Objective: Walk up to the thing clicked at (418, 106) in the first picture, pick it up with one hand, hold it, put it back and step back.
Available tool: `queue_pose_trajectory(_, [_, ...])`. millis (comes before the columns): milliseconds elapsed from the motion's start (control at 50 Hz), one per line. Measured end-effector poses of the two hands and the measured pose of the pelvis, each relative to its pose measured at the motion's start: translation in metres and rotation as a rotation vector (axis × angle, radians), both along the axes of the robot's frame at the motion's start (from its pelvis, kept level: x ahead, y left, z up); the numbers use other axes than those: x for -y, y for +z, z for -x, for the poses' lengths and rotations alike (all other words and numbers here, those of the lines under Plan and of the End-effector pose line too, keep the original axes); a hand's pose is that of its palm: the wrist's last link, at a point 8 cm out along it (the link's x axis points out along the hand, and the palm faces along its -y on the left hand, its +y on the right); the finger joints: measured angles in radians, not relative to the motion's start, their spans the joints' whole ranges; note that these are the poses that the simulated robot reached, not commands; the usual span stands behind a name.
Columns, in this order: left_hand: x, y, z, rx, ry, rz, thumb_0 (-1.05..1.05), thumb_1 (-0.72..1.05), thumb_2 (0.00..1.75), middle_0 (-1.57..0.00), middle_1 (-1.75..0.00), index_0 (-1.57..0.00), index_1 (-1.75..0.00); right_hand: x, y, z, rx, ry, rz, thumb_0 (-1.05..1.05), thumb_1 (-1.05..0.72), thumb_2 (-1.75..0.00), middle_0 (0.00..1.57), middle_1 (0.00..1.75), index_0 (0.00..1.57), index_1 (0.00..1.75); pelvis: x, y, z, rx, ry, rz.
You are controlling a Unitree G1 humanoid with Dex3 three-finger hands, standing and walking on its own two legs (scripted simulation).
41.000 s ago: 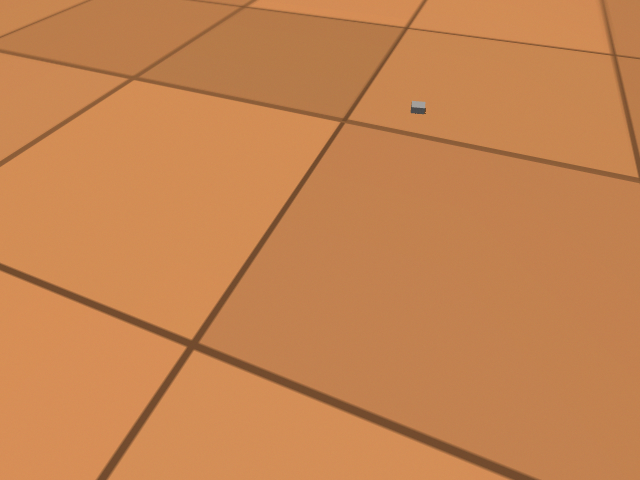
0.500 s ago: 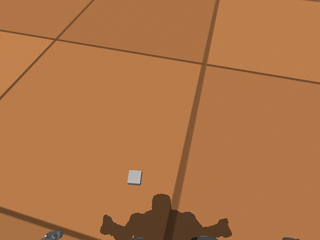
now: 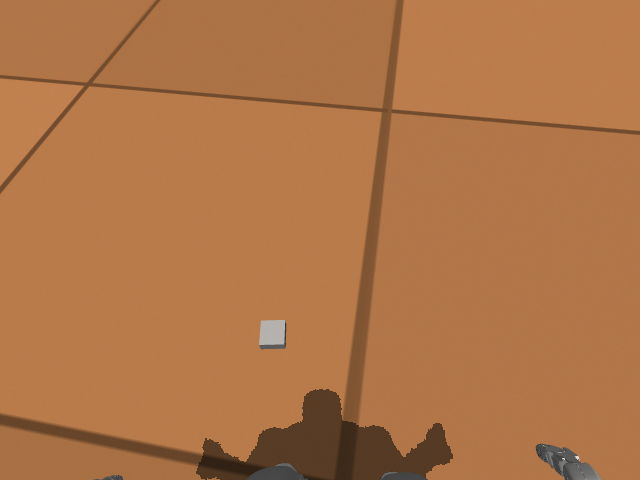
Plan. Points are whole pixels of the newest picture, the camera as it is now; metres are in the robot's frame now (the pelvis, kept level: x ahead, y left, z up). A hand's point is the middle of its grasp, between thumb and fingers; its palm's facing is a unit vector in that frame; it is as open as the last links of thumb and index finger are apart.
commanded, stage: step back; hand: left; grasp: from above
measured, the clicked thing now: (273, 334) +0.58 +0.18 -0.73
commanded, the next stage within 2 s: none
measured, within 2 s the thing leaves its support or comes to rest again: neither
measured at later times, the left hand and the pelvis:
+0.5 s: hand out of the picture -0.02 +0.28 -0.14, palm faces +0.05 -0.94 -0.35, open 7.4 cm; pelvis -0.13 +0.01 +0.01, yaw +2 degrees
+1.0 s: hand out of the picture -0.17 +0.23 -0.13, palm faces +0.00 -0.90 -0.43, open 7.4 cm; pelvis -0.28 -0.04 +0.01, yaw +1 degrees
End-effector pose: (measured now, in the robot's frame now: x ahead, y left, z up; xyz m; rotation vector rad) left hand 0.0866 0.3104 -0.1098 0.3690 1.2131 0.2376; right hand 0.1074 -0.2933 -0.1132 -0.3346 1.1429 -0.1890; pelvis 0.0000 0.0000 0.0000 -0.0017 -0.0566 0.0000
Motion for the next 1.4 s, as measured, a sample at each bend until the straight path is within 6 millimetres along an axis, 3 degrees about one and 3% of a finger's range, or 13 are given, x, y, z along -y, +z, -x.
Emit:
queue_pose_trajectory(80, [0.005, 0.010, 0.021, 0.027, 0.000, -0.006, 0.01, 0.91, 0.90, -0.20, -0.30, -0.20, -0.30, 0.005, -0.001, 0.009, 0.011, -0.003, -0.020, 0.00, -0.90, -0.90, 0.21, 0.30, 0.21, 0.30, 0.008, 0.002, 0.015, 0.005, 0.013, 0.008])
queue_pose_trajectory(220, [0.007, 0.023, 0.047, 0.088, 0.018, -0.002, 0.01, 0.91, 0.90, -0.20, -0.30, -0.20, -0.30, 0.016, 0.018, 0.038, -0.006, 0.042, 0.026, 0.00, -0.90, -0.90, 0.21, 0.30, 0.21, 0.30, 0.005, 0.013, 0.048, -0.028, 0.018, -0.034])
queue_pose_trajectory(360, [-0.009, 0.005, 0.069, 0.150, -0.002, 0.030, 0.01, 0.90, 0.90, -0.20, -0.30, -0.20, -0.30, 0.012, 0.019, 0.086, -0.025, 0.069, 0.103, 0.00, -0.90, -0.90, 0.20, 0.30, 0.21, 0.30, -0.011, 0.000, 0.094, -0.012, 0.063, -0.023])
queue_pose_trajectory(460, [-0.012, 0.001, 0.105, 0.103, 0.023, 0.050, 0.01, 0.91, 0.90, -0.20, -0.30, -0.20, -0.30, -0.002, 0.033, 0.126, -0.034, 0.070, 0.085, 0.00, -0.90, -0.90, 0.21, 0.30, 0.21, 0.30, -0.011, 0.009, 0.119, 0.000, 0.054, 0.011])
queue_pose_trajectory(540, [-0.013, 0.005, 0.139, 0.076, 0.039, 0.053, 0.01, 0.91, 0.90, -0.20, -0.30, -0.20, -0.30, 0.000, 0.041, 0.143, -0.014, 0.070, 0.086, 0.00, -0.90, -0.90, 0.21, 0.30, 0.21, 0.30, -0.006, 0.015, 0.138, -0.022, 0.025, 0.024])
queue_pose_trajectory(640, [-0.008, 0.004, 0.181, 0.015, 0.021, 0.017, 0.01, 0.91, 0.90, -0.20, -0.30, -0.20, -0.30, 0.014, 0.039, 0.156, 0.056, 0.071, 0.086, 0.00, -0.90, -0.90, 0.21, 0.30, 0.21, 0.30, 0.007, 0.010, 0.170, -0.028, -0.014, 0.015])
queue_pose_trajectory(740, [0.012, 0.000, 0.217, -0.010, -0.008, -0.018, 0.01, 0.91, 0.90, -0.20, -0.30, -0.20, -0.30, 0.045, 0.018, 0.179, 0.103, 0.055, 0.073, 0.00, -0.90, -0.90, 0.21, 0.30, 0.21, 0.30, 0.027, -0.005, 0.207, -0.009, -0.041, 0.022])
queue_pose_trajectory(840, [0.038, 0.017, 0.254, -0.001, -0.009, -0.006, 0.01, 0.91, 0.90, -0.20, -0.30, -0.20, -0.30, 0.060, 0.012, 0.220, 0.057, 0.005, 0.043, 0.00, -0.90, -0.90, 0.21, 0.30, 0.21, 0.30, 0.038, 0.003, 0.233, -0.010, -0.032, -0.023])
queue_pose_trajectory(940, [0.043, 0.027, 0.268, 0.037, -0.014, -0.020, 0.01, 0.90, 0.90, -0.21, -0.30, -0.20, -0.30, 0.065, 0.013, 0.267, 0.007, 0.001, 0.041, 0.00, -0.90, -0.90, 0.21, 0.30, 0.21, 0.30, 0.041, 0.010, 0.258, -0.038, -0.010, -0.038])
queue_pose_trajectory(1100, [0.034, 0.005, 0.280, 0.169, -0.006, -0.001, 0.01, 0.90, 0.90, -0.20, -0.30, -0.20, -0.30, 0.050, 0.007, 0.339, -0.089, 0.058, 0.068, 0.00, -0.90, -0.90, 0.20, 0.30, 0.21, 0.30, 0.042, -0.004, 0.317, -0.007, 0.040, -0.048])
queue_pose_trajectory(1180, [0.047, 0.004, 0.309, 0.136, 0.007, 0.039, 0.01, 0.91, 0.90, -0.20, -0.30, -0.20, -0.30, 0.050, 0.023, 0.364, -0.072, 0.065, 0.065, 0.01, -0.90, -0.90, 0.21, 0.30, 0.21, 0.30, 0.047, 0.006, 0.339, -0.005, 0.050, 0.009])
queue_pose_trajectory(1280, [0.060, 0.003, 0.358, 0.086, 0.006, 0.055, 0.01, 0.91, 0.90, -0.20, -0.30, -0.20, -0.30, 0.067, 0.037, 0.376, 0.002, 0.061, 0.089, 0.01, -0.90, -0.90, 0.21, 0.30, 0.21, 0.30, 0.060, 0.011, 0.370, -0.022, 0.014, 0.018])
queue_pose_trajectory(1400, [0.077, -0.004, 0.422, 0.019, -0.017, 0.009, 0.01, 0.91, 0.90, -0.20, -0.30, -0.20, -0.30, 0.101, 0.029, 0.389, 0.103, 0.072, 0.089, 0.00, -0.90, -0.90, 0.21, 0.30, 0.21, 0.30, 0.085, -0.003, 0.418, -0.019, -0.040, 0.000])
